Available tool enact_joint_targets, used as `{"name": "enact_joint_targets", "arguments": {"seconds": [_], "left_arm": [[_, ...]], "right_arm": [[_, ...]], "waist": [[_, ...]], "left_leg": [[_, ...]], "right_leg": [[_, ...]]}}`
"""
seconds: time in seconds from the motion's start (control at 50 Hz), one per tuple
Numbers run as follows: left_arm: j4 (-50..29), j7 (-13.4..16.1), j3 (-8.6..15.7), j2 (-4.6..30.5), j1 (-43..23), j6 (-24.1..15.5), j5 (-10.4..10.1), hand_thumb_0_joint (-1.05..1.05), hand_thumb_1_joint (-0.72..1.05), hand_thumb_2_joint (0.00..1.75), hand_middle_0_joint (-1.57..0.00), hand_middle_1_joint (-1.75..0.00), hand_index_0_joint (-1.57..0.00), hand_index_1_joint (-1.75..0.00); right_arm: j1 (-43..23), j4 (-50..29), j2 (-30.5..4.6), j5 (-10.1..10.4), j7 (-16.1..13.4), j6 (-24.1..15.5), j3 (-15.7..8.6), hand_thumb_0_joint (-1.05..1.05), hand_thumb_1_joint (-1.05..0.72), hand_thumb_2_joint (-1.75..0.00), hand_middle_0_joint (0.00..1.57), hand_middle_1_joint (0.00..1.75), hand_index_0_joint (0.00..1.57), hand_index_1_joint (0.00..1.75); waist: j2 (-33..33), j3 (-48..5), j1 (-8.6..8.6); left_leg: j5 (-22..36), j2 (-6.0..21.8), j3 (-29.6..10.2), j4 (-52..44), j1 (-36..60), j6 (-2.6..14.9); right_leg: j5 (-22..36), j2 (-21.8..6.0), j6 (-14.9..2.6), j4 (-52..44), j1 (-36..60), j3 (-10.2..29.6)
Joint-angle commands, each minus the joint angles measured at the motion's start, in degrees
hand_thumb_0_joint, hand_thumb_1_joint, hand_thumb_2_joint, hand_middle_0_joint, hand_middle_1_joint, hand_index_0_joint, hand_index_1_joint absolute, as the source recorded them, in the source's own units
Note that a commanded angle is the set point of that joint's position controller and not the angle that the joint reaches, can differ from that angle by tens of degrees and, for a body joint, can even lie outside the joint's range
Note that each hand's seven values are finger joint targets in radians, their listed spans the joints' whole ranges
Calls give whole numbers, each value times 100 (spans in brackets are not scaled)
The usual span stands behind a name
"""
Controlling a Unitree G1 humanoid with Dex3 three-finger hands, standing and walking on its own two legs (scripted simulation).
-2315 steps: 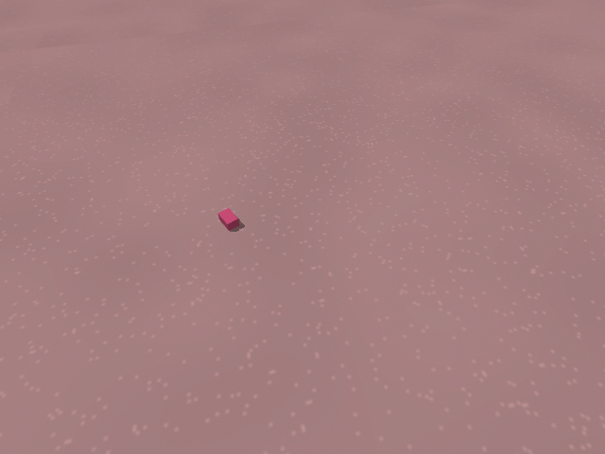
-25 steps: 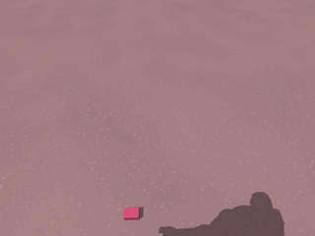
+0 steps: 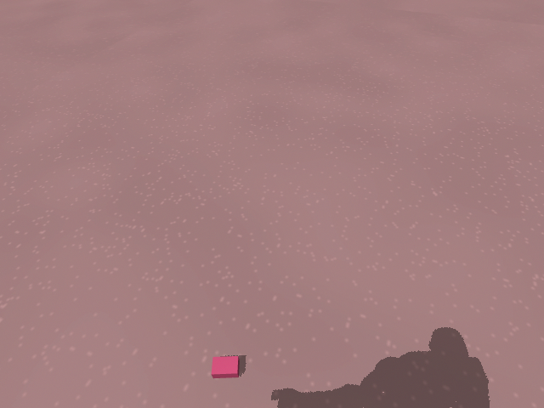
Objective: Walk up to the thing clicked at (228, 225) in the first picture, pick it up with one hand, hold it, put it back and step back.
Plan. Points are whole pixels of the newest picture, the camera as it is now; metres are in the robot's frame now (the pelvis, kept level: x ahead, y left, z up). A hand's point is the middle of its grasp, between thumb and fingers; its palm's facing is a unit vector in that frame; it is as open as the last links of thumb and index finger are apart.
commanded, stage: stand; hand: left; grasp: from above
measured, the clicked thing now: (225, 367) +0.42 +0.22 -0.76
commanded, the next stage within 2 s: step back in 0.38 s
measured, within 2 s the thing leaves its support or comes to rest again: neither
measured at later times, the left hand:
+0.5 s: hand out of the picture +0.07 +0.26 -0.16, palm faces +0.02 -0.93 -0.36, open 7.4 cm
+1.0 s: hand out of the picture +0.03 +0.31 -0.18, palm faces -0.11 -0.92 -0.37, open 7.4 cm
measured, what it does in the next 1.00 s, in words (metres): walks backwards: left foot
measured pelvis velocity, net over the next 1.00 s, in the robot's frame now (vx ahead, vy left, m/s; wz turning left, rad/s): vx -0.10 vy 0.05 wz -0.08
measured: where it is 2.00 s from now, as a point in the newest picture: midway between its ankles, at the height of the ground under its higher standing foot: outside the picture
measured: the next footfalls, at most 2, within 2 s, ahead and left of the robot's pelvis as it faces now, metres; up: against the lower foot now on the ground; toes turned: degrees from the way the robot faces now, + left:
left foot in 0.64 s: +0.00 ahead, +0.13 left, +0.00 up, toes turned -1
right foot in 1.06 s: -0.10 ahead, -0.08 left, +0.00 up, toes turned -3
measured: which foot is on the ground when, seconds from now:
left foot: down 0.00-0.48, up 0.50-0.62, down 0.64-1.00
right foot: down 0.00-0.66, up 0.68-1.00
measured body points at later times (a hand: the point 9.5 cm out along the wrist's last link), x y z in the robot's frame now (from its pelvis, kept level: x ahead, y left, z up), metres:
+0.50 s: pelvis -0.02 +0.00 -0.01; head +0.02 +0.00 +0.44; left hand +0.07 +0.31 -0.14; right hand +0.07 -0.31 -0.14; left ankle +0.02 +0.14 -0.74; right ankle -0.01 -0.13 -0.75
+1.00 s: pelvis -0.10 +0.05 -0.02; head -0.02 +0.06 +0.42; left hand +0.03 +0.36 -0.16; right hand -0.01 -0.26 -0.13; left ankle -0.04 +0.13 -0.75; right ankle -0.13 -0.08 -0.72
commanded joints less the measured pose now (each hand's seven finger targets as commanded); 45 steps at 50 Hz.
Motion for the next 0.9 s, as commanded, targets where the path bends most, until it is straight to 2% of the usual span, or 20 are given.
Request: {"name": "enact_joint_targets", "arguments": {"seconds": [0.0,0.34,0.36,0.4,0.42,0.48,0.5,0.54,0.56,0.58,0.6,0.62,0.64,0.66,0.7,0.72,0.74,0.76,0.82,0.88], "left_arm": [[-347,79,188,1191,-217,-146,-11,0,90,90,-20,-30,-20,-30],[-405,58,158,1242,-166,-167,-14,0,90,90,-20,-30,-20,-30],[-473,85,432,1709,-204,-109,-158,0,90,90,-20,-30,-20,-30],[-647,126,483,1705,-134,-83,-164,0,90,90,-20,-30,-20,-30],[-769,132,512,1752,-220,-67,-150,0,90,90,-20,-30,-20,-30],[-1230,144,553,1803,-719,2,-18,0,90,90,-20,-30,-20,-30],[-1344,146,563,1814,-815,18,21,0,90,90,-20,-30,-20,-30],[-1534,177,521,1793,-1092,42,60,0,90,90,-20,-30,-20,-30],[-1555,172,488,1694,-975,68,49,0,90,90,-20,-30,-20,-30],[-1588,176,456,1666,-913,105,20,0,90,90,-20,-30,-20,-30],[-1635,153,424,1546,-855,172,-58,0,90,90,-20,-30,-20,-30],[-1715,159,380,1216,-602,227,-149,0,90,90,-20,-30,-20,-30],[-1690,213,366,1127,-475,278,-136,0,90,90,-20,-30,-20,-30],[-1673,271,384,1188,-406,292,-93,0,90,90,-20,-30,-20,-30],[-1612,318,406,1338,-442,310,-100,0,90,90,-20,-30,-20,-30],[-1545,303,399,1332,-211,314,-144,0,90,90,-20,-30,-20,-30],[-1529,287,410,1366,-42,313,-147,0,90,90,-20,-30,-20,-30],[-1559,270,431,1411,32,297,-104,0,90,90,-20,-30,-20,-30],[-1747,218,469,1385,-117,258,-32,0,90,90,-20,-30,-20,-30],[-1857,199,503,1343,-81,219,-13,0,90,90,-20,-30,-20,-30]], "right_arm": [[-243,-367,-1146,-10,-64,-117,-210,0,-90,-90,20,30,20,30],[-259,-381,-1210,-9,-43,-120,-219,0,-90,-90,20,30,20,30],[-498,-590,-1520,72,3,-21,-320,0,-90,-90,20,30,20,30],[-322,-739,-1376,162,7,53,-344,0,-90,-90,20,30,20,30],[-191,-792,-1370,172,8,89,-364,0,-90,-90,20,30,20,30],[111,-991,-1305,109,42,247,-470,0,-90,-90,20,30,20,30],[225,-1071,-1332,96,64,292,-496,0,-90,-90,20,30,20,30],[473,-1159,-1332,106,83,310,-521,0,-90,-90,20,30,20,30],[429,-1171,-1337,100,77,270,-537,0,-90,-90,20,30,20,30],[572,-1192,-1286,65,67,222,-534,0,-90,-90,20,30,20,30],[582,-1192,-1402,-17,39,171,-562,0,-90,-90,20,30,20,30],[392,-1321,-1834,-143,13,118,-666,0,-90,-90,20,30,20,30],[356,-1399,-2059,-121,5,74,-689,0,-90,-90,20,30,20,30],[398,-1490,-2231,-64,-13,61,-737,0,-90,-90,20,30,20,30],[-55,-1659,-1926,-74,-102,70,-696,0,-90,-90,20,30,20,30],[-287,-1736,-1743,-101,-139,68,-654,0,-90,-90,20,30,20,30],[-278,-1816,-1661,-93,-162,60,-620,0,-90,-90,20,30,20,30],[-117,-1854,-1603,-69,-176,55,-619,0,-90,-90,20,30,20,30],[288,-1873,-1543,-63,-198,51,-653,0,-90,-90,20,30,20,30],[433,-1934,-1610,-51,-203,60,-676,0,-90,-90,20,30,20,30]], "waist": [[-51,-218,-15],[15,-290,-4],[-99,326,0],[-256,-171,-75],[-431,-387,-108],[-1102,-610,-202],[-1155,-532,-221],[-1271,-408,-359],[-1044,-414,-266],[-965,-507,-319],[-296,-416,-284],[887,-468,-99],[1019,-503,-93],[1129,-790,-257],[745,-716,-124],[741,-632,68],[883,-639,100],[811,-736,27],[567,-669,-221],[644,-687,-322]], "left_leg": [[637,547,-421,-367,-38,250],[527,559,-405,-354,23,240],[1501,442,-408,387,-457,352],[1591,226,-140,1135,-389,352],[1360,73,-9,1486,-400,342],[-1678,-323,63,2989,-639,388],[-2078,-281,-89,3416,-690,438],[-1846,-93,-172,3062,-808,494],[-1447,-164,15,2471,-835,455],[-655,-106,120,1376,-827,441],[1128,166,-170,568,-703,404],[2832,1044,-1445,349,-282,646],[4023,1517,-1962,410,52,1062],[3930,1806,-2350,389,65,1312],[3295,1475,-1665,523,55,1213],[3115,1141,-1134,663,128,1048],[3002,1163,-1080,707,118,1128],[2985,1207,-1137,794,368,1251],[3000,1232,-1106,780,646,1312],[2998,1412,-1162,872,862,1495]], "right_leg": [[359,-544,-168,-381,-90,441],[269,-554,-185,-411,-138,483],[1401,-528,-266,45,-621,601],[2145,-735,-569,153,-455,683],[2264,-944,-783,154,-470,859],[2312,-1765,-1469,187,-953,1344],[2258,-1868,-1580,299,-1247,1353],[2323,-1743,-1411,641,-1292,1223],[2290,-1450,-1235,972,-1087,1010],[2182,-1237,-964,1403,-762,862],[1654,-791,-674,2024,-871,605],[218,158,-363,2902,-1545,342],[-2419,746,-329,3592,-2128,790],[-2762,820,-319,4157,-2166,1319],[-2281,739,-349,4752,-2374,1603],[-1858,705,-324,4833,-2517,1555],[-1740,688,-273,4933,-2478,1419],[-1713,638,-182,4821,-2458,1266],[-1786,623,-10,4359,-2444,1141],[-1793,539,5,3679,-2399,1008]]}}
